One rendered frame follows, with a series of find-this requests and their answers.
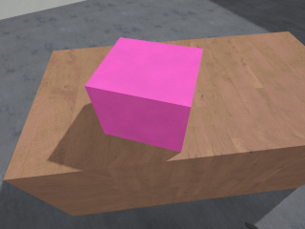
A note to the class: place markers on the pedestal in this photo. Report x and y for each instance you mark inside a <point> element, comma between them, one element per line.
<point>245,133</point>

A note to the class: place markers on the carton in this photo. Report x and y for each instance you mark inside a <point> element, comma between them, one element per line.
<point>143,91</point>

